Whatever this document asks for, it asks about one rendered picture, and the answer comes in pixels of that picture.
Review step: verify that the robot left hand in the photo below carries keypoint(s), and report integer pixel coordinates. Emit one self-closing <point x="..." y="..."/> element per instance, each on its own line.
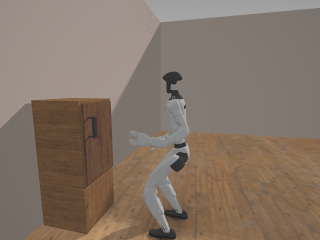
<point x="143" y="139"/>

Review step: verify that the left robot upper arm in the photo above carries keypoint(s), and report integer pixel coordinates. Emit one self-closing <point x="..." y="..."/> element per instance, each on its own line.
<point x="175" y="109"/>

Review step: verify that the robot left forearm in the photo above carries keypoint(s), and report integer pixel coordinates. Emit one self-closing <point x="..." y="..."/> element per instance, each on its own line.
<point x="176" y="137"/>

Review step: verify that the humanoid robot head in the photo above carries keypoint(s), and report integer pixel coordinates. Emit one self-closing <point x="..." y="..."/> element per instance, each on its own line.
<point x="172" y="78"/>

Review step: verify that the cupboard door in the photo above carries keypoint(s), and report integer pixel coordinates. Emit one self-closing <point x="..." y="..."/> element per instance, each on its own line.
<point x="98" y="152"/>

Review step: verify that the right robot shin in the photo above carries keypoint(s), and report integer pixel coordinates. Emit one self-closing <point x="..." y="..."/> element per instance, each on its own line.
<point x="170" y="195"/>

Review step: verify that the handle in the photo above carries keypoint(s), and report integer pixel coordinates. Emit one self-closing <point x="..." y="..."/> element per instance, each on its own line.
<point x="94" y="127"/>

